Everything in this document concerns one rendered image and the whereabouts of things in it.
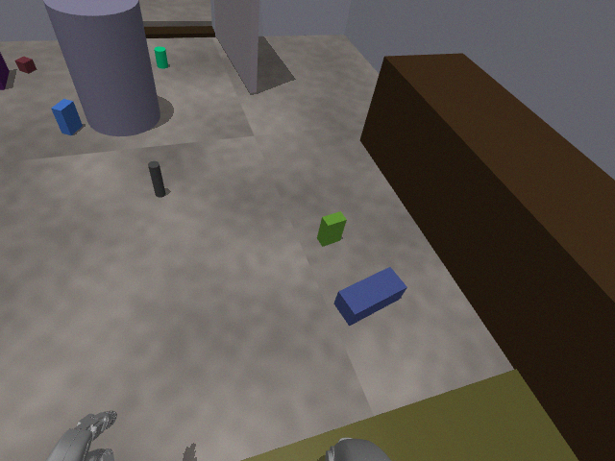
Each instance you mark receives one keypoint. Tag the left robot hand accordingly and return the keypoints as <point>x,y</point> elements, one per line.
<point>75,443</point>

